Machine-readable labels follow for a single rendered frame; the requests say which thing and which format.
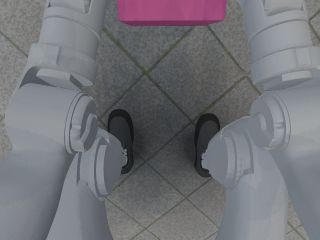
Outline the left robot upper arm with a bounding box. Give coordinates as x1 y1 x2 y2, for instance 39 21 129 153
0 83 99 240

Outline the right robot upper arm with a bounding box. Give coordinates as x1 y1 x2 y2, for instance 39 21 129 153
247 85 320 240

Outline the carton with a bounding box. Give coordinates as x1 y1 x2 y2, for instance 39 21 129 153
117 0 227 26

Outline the robot left foot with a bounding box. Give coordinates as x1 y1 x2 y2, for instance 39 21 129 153
108 109 134 174

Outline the robot right forearm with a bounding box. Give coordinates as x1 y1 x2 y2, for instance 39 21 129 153
236 0 320 91

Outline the robot left forearm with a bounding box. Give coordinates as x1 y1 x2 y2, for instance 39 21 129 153
4 0 113 136

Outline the robot right shin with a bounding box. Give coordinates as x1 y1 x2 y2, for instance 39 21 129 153
201 116 250 181

